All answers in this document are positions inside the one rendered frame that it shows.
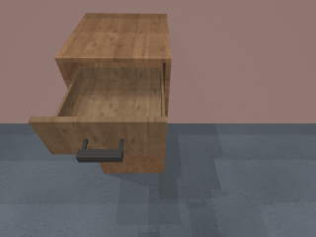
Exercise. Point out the cabinet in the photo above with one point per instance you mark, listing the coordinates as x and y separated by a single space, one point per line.
121 40

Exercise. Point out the handle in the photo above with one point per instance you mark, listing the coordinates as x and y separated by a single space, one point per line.
100 155

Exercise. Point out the drawer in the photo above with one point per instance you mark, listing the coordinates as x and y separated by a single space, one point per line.
105 104

